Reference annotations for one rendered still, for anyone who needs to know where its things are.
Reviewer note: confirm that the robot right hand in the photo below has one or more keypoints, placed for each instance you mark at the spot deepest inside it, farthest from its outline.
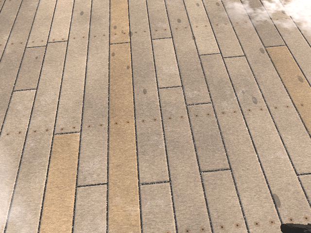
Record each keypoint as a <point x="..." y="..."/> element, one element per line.
<point x="295" y="228"/>

